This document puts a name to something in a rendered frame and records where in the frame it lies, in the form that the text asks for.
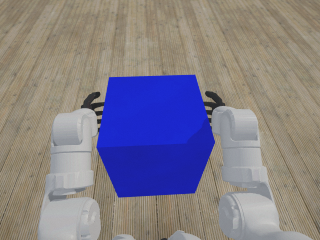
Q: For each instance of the right robot forearm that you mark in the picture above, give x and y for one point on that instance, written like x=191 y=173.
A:
x=242 y=161

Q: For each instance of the left robot hand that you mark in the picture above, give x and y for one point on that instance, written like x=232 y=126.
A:
x=87 y=104

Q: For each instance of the right robot upper arm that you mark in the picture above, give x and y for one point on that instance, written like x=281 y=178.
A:
x=251 y=215

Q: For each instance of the right robot hand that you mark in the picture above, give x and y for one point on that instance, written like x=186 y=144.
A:
x=213 y=105

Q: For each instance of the carton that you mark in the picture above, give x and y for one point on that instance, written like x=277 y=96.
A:
x=155 y=137

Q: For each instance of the left robot upper arm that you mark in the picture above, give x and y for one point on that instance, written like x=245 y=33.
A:
x=70 y=219

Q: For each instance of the left robot forearm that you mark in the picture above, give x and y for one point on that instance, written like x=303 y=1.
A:
x=70 y=161

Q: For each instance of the robot right shin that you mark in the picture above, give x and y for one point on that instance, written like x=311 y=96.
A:
x=178 y=231

